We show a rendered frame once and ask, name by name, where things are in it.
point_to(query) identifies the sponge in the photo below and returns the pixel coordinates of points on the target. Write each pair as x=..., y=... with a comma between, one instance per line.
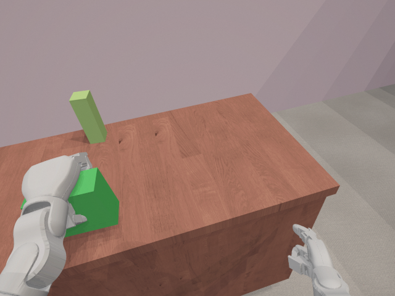
x=93, y=198

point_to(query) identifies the right robot forearm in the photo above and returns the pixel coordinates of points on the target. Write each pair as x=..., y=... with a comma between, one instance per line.
x=327, y=281

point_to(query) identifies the left robot forearm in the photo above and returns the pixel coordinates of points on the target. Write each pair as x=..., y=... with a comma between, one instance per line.
x=38, y=256

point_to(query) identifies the robot left hand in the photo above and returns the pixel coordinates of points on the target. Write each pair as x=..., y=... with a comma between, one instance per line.
x=57, y=177

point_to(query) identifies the table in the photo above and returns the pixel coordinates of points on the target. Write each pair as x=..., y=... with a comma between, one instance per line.
x=208, y=196

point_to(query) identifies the robot right hand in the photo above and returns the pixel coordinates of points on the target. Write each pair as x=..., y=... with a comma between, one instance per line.
x=303, y=260

